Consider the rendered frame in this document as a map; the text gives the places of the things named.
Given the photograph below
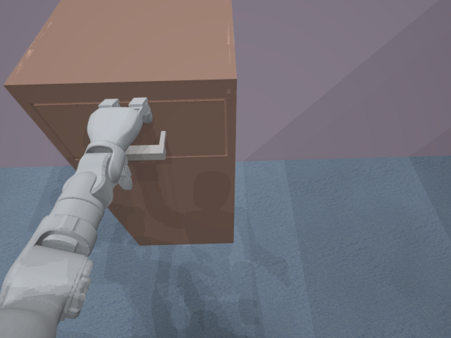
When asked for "cabinet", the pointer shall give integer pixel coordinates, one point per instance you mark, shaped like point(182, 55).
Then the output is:
point(92, 50)

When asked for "handle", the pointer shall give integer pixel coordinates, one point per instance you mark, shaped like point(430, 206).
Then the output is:
point(148, 152)

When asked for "left robot upper arm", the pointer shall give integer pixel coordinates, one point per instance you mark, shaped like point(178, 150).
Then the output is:
point(49, 286)

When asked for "robot left hand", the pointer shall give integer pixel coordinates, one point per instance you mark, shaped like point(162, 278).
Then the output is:
point(120, 126)

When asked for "robot left forearm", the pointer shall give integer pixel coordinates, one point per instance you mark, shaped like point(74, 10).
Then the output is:
point(72, 224)

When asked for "drawer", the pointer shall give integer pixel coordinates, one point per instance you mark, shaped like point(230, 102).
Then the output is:
point(194, 127)

